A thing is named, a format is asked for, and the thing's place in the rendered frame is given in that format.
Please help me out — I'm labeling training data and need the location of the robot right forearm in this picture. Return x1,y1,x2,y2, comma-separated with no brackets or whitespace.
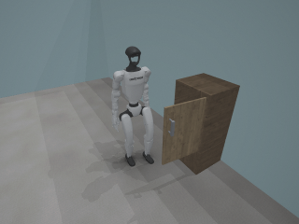
111,91,119,117

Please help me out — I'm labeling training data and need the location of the robot left upper arm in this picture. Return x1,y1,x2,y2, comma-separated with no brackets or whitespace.
141,66,151,90

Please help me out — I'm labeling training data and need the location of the robot right hand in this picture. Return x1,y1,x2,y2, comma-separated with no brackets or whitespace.
111,117,121,132

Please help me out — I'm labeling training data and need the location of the cupboard door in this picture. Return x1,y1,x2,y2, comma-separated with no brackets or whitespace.
162,97,206,165

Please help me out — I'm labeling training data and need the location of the left robot shin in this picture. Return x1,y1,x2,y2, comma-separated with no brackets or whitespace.
144,139,153,155

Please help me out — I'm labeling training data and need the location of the handle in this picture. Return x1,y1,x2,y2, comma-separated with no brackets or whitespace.
168,119,175,136

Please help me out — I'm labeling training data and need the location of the robot head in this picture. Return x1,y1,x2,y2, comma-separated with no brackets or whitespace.
123,46,141,72

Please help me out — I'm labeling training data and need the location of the robot right upper arm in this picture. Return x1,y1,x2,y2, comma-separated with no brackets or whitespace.
112,70,125,98

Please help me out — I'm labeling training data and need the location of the robot left forearm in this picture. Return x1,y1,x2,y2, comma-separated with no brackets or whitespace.
142,88,150,106

